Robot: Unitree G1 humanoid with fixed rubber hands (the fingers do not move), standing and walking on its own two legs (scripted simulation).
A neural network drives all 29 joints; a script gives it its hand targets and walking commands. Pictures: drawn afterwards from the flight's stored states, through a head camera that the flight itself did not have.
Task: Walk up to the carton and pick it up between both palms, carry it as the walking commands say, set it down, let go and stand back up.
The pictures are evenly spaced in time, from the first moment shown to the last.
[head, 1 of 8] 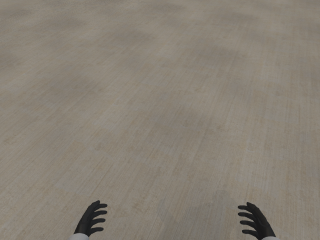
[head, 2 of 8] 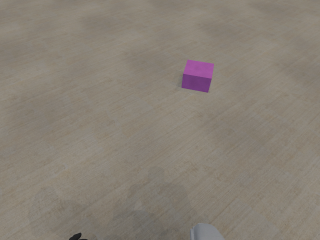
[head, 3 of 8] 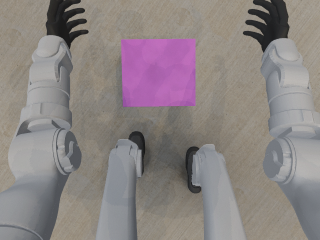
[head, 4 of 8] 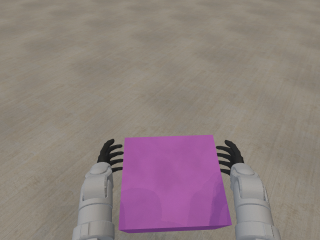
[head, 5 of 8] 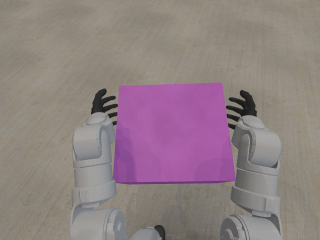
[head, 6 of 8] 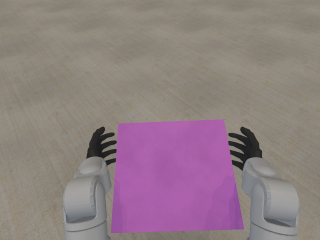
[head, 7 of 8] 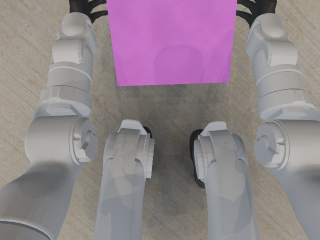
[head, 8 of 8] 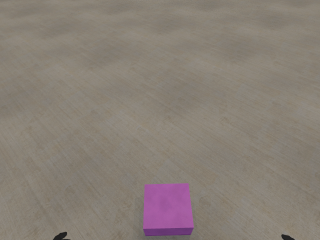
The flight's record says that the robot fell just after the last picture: no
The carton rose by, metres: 0.72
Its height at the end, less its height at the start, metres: +0.00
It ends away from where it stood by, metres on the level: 3.87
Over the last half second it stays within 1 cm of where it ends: yes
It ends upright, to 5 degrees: yes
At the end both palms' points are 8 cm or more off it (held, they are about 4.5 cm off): yes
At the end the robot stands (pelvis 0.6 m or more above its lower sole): yes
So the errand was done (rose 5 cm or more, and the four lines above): yes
